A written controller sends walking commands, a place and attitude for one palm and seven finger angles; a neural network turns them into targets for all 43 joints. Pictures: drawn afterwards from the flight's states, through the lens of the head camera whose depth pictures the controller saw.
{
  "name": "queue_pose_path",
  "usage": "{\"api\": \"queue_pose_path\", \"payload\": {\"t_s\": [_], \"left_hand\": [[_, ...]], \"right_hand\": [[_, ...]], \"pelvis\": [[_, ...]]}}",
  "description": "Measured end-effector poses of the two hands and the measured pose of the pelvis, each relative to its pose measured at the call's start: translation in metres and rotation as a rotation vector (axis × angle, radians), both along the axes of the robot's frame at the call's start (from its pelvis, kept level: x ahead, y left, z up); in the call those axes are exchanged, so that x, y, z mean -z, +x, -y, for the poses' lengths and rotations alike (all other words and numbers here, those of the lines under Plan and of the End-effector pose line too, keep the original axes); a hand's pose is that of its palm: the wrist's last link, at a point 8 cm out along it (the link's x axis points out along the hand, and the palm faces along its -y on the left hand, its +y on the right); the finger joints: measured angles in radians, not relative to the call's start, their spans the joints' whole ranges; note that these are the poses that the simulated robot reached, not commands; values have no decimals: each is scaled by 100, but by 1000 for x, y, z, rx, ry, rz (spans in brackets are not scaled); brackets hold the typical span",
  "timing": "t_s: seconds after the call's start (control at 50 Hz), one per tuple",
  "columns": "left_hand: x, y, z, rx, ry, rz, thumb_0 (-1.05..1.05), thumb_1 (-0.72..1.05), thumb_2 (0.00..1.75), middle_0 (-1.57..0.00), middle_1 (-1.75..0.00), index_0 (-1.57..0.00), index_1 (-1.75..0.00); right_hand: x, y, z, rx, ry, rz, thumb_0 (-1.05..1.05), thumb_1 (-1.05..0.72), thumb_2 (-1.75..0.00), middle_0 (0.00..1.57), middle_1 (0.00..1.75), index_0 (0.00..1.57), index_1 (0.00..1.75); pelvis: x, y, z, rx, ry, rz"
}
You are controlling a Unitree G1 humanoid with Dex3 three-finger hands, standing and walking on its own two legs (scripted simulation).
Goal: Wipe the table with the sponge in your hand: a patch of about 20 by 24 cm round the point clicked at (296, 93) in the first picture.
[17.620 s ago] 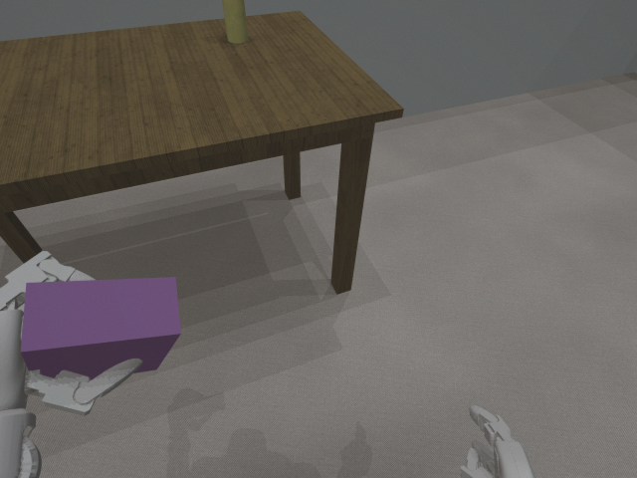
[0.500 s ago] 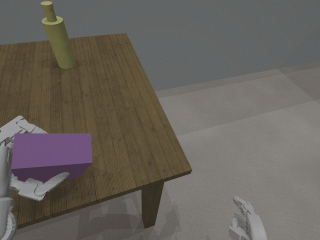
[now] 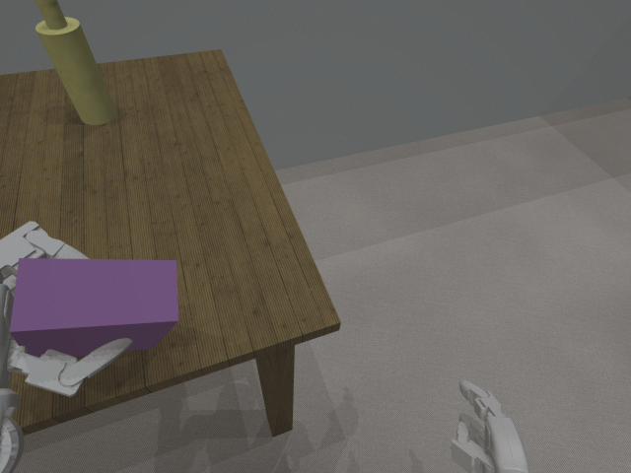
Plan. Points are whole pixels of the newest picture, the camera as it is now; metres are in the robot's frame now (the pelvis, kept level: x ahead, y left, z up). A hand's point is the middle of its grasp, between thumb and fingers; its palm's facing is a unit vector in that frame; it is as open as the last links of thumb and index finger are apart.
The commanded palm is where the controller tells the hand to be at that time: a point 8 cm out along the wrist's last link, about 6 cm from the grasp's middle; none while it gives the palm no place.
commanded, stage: shuffle to correct the standing spot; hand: left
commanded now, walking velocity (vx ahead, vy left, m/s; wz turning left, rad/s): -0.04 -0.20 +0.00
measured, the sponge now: (120, 311) +0.23 +0.21 +0.14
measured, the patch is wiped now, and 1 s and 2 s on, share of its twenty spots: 0.00 0.00 0.00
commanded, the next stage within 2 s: come to a stop and stand still in 0.36 s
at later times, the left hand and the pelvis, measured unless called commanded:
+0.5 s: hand (115, 303) +0.23 +0.21 +0.16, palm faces +0.31 -0.85 -0.42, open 9.7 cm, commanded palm +0.17 +0.25 +0.17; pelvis +0.01 -0.03 -0.01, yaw +0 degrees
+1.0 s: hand (31, 325) +0.20 +0.28 +0.15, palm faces +0.37 -0.84 -0.40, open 9.7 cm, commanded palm +0.15 +0.30 +0.17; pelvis -0.01 +0.02 +0.00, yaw -1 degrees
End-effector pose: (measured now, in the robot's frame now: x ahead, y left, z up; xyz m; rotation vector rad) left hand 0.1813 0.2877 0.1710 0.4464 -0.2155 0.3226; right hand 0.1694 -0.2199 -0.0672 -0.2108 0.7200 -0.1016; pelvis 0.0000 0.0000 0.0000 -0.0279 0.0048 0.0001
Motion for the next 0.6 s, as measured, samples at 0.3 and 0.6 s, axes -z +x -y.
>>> {"api": "queue_pose_path", "payload": {"t_s": [0.3, 0.6], "left_hand": [[-4, 8, 36, 45, 25, -2, 0, -46, 103, -77, -136, -77, -136], [-22, 17, 23, 51, 182, 42, 0, -46, 103, -78, -136, -77, -136]], "right_hand": [[8, -10, 52, 76, -34, -19, 2, -90, -90, 20, 30, 20, 30], [11, -5, 41, 9, -38, -34, 2, -90, -90, 20, 30, 20, 30]], "pelvis": [[6, 6, 28, -2, 4, -9], [5, 6, 33, -9, 11, -3]]}}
